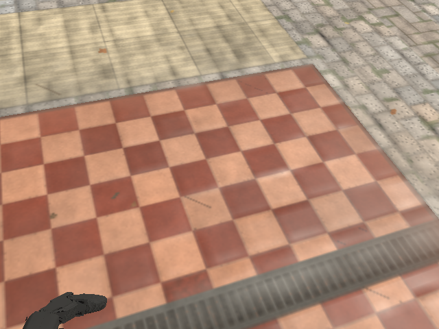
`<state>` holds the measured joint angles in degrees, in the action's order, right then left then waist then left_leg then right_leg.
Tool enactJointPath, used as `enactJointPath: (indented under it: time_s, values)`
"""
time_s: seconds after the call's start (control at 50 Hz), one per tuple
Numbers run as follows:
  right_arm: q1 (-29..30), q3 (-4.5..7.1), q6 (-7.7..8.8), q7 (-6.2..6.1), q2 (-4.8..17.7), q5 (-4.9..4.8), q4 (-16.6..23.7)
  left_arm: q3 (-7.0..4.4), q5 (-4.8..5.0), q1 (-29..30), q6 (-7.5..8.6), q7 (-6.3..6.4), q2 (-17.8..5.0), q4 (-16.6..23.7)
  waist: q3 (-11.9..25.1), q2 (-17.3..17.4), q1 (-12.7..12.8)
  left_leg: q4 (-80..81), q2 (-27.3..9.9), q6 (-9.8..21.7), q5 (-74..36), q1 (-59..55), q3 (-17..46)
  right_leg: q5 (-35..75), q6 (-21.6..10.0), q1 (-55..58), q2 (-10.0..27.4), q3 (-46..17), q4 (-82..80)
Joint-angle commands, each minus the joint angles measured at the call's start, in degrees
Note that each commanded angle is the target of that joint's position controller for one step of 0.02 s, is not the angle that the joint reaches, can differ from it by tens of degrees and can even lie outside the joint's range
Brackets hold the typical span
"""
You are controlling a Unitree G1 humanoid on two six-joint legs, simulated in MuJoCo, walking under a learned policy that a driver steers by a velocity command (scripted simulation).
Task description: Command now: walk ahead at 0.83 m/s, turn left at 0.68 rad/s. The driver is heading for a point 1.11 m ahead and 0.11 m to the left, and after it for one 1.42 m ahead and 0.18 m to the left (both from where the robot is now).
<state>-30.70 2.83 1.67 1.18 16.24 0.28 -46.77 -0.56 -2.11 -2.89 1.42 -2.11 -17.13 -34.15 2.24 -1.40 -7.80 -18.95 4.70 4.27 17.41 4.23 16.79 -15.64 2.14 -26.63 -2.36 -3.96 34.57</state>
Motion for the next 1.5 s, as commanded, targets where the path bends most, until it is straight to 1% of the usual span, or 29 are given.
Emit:
enactJointPath:
  time_s: [0.02, 0.06, 0.08, 0.1, 0.14, 0.28, 0.36, 0.42, 0.48, 0.5, 0.52, 0.54, 0.58, 0.64, 0.72, 0.76, 0.82, 0.88, 0.9, 0.92, 0.94, 0.96, 0.98, 1.02, 1.06, 1.22, 1.38, 1.46, 1.5]
  values:
    - [8.22, 3.37, 0.85, -0.23, 11.31, 0.00, 4.63, -1.13, 1.35, 2.34, 2.14, 1.48, -4.26, 4.91, -4.24, 9.24, 6.18, 4.80, -8.47, 6.79, 4.07, 15.23, 14.42, 3.11, -0.72, 16.45, -2.06, 2.07, -9.40]
    - [10.94, 3.03, 2.37, -0.07, 9.31, -0.87, 5.29, -3.69, 0.15, -13.13, 3.01, 3.70, -10.71, 1.70, 3.35, 2.18, 14.84, -13.34, -2.99, 2.92, -2.37, 29.89, 7.02, -1.86, -3.85, 43.53, 6.21, -5.05, -11.02]
    - [10.29, 1.32, 3.41, -0.20, 3.52, -3.28, 7.97, -5.70, -1.76, -22.99, 2.72, 4.53, -17.08, 0.67, 13.69, -12.45, 18.82, -33.39, 3.04, 0.67, 9.56, 41.47, -4.58, -26.28, -8.78, 58.39, 24.12, -27.13, -16.92]
    - [11.14, 0.88, 2.52, -0.82, 5.29, -1.93, 8.71, -5.87, -1.65, -19.89, 2.12, 4.74, -16.59, -0.07, 11.91, -11.16, 15.70, -45.70, -0.11, 1.14, 10.03, 46.28, -8.87, -36.53, -11.29, 49.33, 28.84, -40.26, -20.16]
    - [16.07, 1.36, 1.23, 0.12, 6.70, 0.86, 8.14, -3.61, -1.30, -15.23, 2.58, 4.02, -7.48, 0.65, 1.44, -1.89, 13.15, -51.82, -5.87, 1.01, 1.60, 46.87, -11.28, -24.84, -10.18, 37.24, 23.63, -26.51, -20.18]
    - [27.43, 0.11, -1.46, 3.79, 3.39, 1.94, 13.59, -2.23, 0.39, -19.73, 5.33, 2.44, -3.21, -6.44, -8.44, -4.48, 9.53, -53.45, -9.85, 0.20, -6.32, 52.32, -14.22, 10.03, -7.06, 28.64, 16.53, 1.04, -27.44]
    - [33.79, -1.56, -1.18, 5.20, 2.61, 2.04, 16.51, -1.81, 0.29, -20.05, 6.06, 2.53, -3.24, -9.82, -12.14, -1.46, 8.08, -36.07, -8.11, 1.91, -14.62, 40.47, -21.22, 27.41, -5.05, 20.43, 12.97, 13.59, -31.04]
    - [32.76, -2.25, -0.59, 4.67, 2.08, 1.49, 15.25, -2.12, 0.63, -24.69, 6.23, 2.70, -8.11, -12.48, -8.09, -3.13, 7.07, -28.33, 0.05, 5.35, -13.56, 21.70, -26.85, 70.90, -6.09, 21.78, 14.95, 14.77, -27.18]
    - [5.90, 0.89, 0.00, 1.16, 9.63, 3.40, 7.72, -3.07, 0.92, -21.81, 3.93, 3.68, -14.17, -14.45, 4.80, -6.28, -9.46, -15.31, -0.12, 8.71, -7.27, -11.33, -18.99, 74.08, -8.42, 17.29, 16.58, 12.76, 11.54]
    - [2.96, 2.64, 0.08, -0.13, 16.01, 4.04, 5.65, -1.75, 0.08, -24.12, 3.72, 2.81, -6.72, -12.87, 11.67, 3.63, -4.89, -16.88, -14.64, 8.50, 4.94, -25.53, -4.34, 11.90, -8.23, 4.15, 7.99, 10.36, 36.65]
    - [3.93, 3.33, 0.75, -0.51, 18.81, 4.31, 8.19, -0.74, 3.78, -30.64, 4.29, 2.44, -2.49, -10.05, 25.18, 13.48, 0.38, -9.07, -31.85, 12.40, 7.28, -36.12, 26.40, -13.95, -8.18, -10.45, 1.00, -0.69, 56.37]
    - [4.78, 3.34, 0.75, -0.88, 15.55, 3.11, 7.48, -2.56, 3.37, -18.84, 4.38, 2.71, -9.24, -8.66, 19.14, 0.67, -3.24, -2.81, -26.49, 8.57, 6.30, -26.75, 21.48, -4.23, -9.06, -13.23, 3.29, -3.44, 55.61]
    - [11.32, 1.99, 2.24, -0.81, 9.94, 3.05, 4.99, -1.72, 2.86, -18.99, 3.80, 1.96, -4.88, -9.41, 0.48, -0.58, 4.35, 2.04, -23.45, 6.73, -0.96, -6.77, 7.08, 1.49, -8.23, -13.25, 7.97, -1.00, 46.99]
    - [13.05, 0.46, 4.17, -0.56, 4.12, 1.64, 3.41, -1.55, 1.31, -23.19, 0.10, 0.35, -1.20, -12.66, -4.35, 3.52, 9.56, 8.69, -19.14, 3.97, -1.70, 6.12, -6.39, 2.20, -7.19, -7.23, 10.75, -0.93, 42.82]
    - [12.97, 0.00, 6.19, 0.01, 1.85, 0.67, 0.82, -1.36, 1.60, -11.39, -0.94, -0.65, 0.98, -8.90, -11.66, 6.23, 10.03, 14.12, -12.85, -0.94, -21.13, 8.38, -24.13, 12.29, -7.08, -13.93, 10.33, 3.69, 32.81]
    - [13.35, -0.37, 6.36, -0.33, 1.02, 0.96, 0.25, -1.27, 2.39, -8.53, -0.61, -0.93, 0.74, -8.73, -10.11, 5.19, 9.64, 14.31, -8.83, -2.31, -31.08, 5.64, -30.40, 18.24, -7.98, -12.76, 7.05, 8.06, 26.70]
    - [11.50, -0.28, 6.78, -1.85, 3.68, -0.21, -0.60, -0.42, 0.84, -4.77, 0.58, -2.06, 1.49, -6.36, -11.96, 2.92, 10.49, 9.89, -11.91, -3.20, -58.36, 1.79, -34.00, 25.39, -9.60, -6.18, 3.80, 14.98, 9.58]
    - [14.15, 1.43, 5.47, -4.33, 10.72, -0.36, 1.25, -2.35, 0.11, -22.56, 0.52, -2.20, -3.43, -11.80, 0.96, 5.90, 18.66, -14.97, -14.55, -4.71, -77.68, -1.07, -32.15, 24.74, -10.60, 17.13, -4.54, 16.71, 4.51]
    - [17.61, 1.90, 4.61, -4.25, 11.73, -0.19, 2.33, -3.92, 0.12, -34.85, 0.10, -1.15, -6.33, -15.14, 6.51, 5.93, 24.44, -31.27, -15.58, -5.16, -73.60, 3.46, -30.28, 23.46, -12.76, 29.60, -4.36, 12.40, 4.86]
    - [19.91, 1.90, 3.87, -3.02, 9.53, -1.22, 2.00, -5.24, 1.10, -37.43, -0.03, 0.53, -8.55, -16.24, 5.58, -0.81, 25.88, -54.48, -8.23, -5.96, -33.63, 9.82, -30.67, 29.21, -16.22, 34.63, -0.42, 6.43, -2.57]
    - [18.85, -0.10, 3.79, -1.85, 1.71, 0.15, 4.16, -6.24, 1.98, -33.07, -0.24, 1.74, -13.15, -15.64, -0.11, -12.92, 19.17, -76.47, 1.52, -6.74, 17.86, 27.02, -28.60, 66.76, -17.73, 37.58, 5.83, -2.29, 4.82]
    - [7.39, -0.87, 3.62, -2.43, 0.71, -0.57, 7.74, -7.13, 0.45, -28.85, 0.05, 1.54, -17.79, -12.88, 15.96, -10.17, 11.35, -85.08, 0.77, -7.43, 15.42, 35.16, -15.97, 76.67, -29.08, 49.28, 17.51, -24.33, -0.71]
    - [7.44, -1.50, 3.85, -2.77, 3.62, 0.90, 8.06, -7.60, 1.19, -22.24, -0.59, 1.73, -16.00, -8.67, 18.69, -1.61, 10.66, -81.36, -1.61, -6.21, 10.50, 35.65, -11.88, 52.95, -30.11, 44.85, 19.36, -34.56, -9.41]
    - [14.27, -1.07, 2.98, -2.82, 5.71, 2.69, 8.42, -5.65, 2.19, -15.28, -1.18, 2.42, -8.81, -7.43, 2.53, 8.82, 7.01, -69.85, -5.84, -6.59, 7.84, 35.45, -11.74, 30.40, -25.64, 24.42, 13.99, -29.57, -17.03]
    - [15.42, -1.01, 0.02, -3.23, 6.00, 3.27, 9.23, -5.03, 2.50, -15.58, -0.45, 2.54, -7.68, -7.73, -1.57, 9.52, 5.55, -59.93, -8.57, -8.34, 6.83, 28.93, -12.28, 43.11, -22.47, 12.10, 10.91, -22.17, -17.28]
    - [26.41, -1.89, -2.83, -3.22, 4.57, 2.03, 14.13, -6.52, 2.93, -19.71, -2.34, 3.82, -10.41, -7.12, 4.74, 0.20, 10.56, -41.07, -7.35, -8.72, -8.20, 34.15, -11.78, 45.56, -9.26, 19.54, 1.57, -19.29, -9.81]
    - [28.61, -2.25, -1.28, -2.72, 6.02, 1.47, 12.67, -5.00, 0.84, -22.35, -3.05, 4.58, -6.37, -7.39, 0.86, -3.55, 14.05, -26.97, -6.10, -5.70, -8.65, 34.10, -13.47, 50.49, -8.11, 28.19, 4.46, -20.87, -6.66]
    - [21.36, -2.22, -0.37, -2.00, 6.22, 0.68, 9.08, -3.32, 0.26, -18.56, -2.48, 4.80, -5.64, -8.17, 0.08, -2.94, 10.16, -13.55, -4.74, -1.44, -7.89, 16.18, -14.64, 51.30, -7.46, 21.44, 5.82, -19.12, -5.01]
    - [14.65, -1.10, 0.21, -2.37, 9.65, 0.60, 7.07, -3.52, 0.75, -16.97, -1.62, 4.86, -8.47, -8.01, 2.40, 1.53, 6.56, -5.76, -7.29, 2.59, -26.25, 2.41, -7.17, 41.72, -5.25, 16.88, 2.40, -14.43, 4.64]
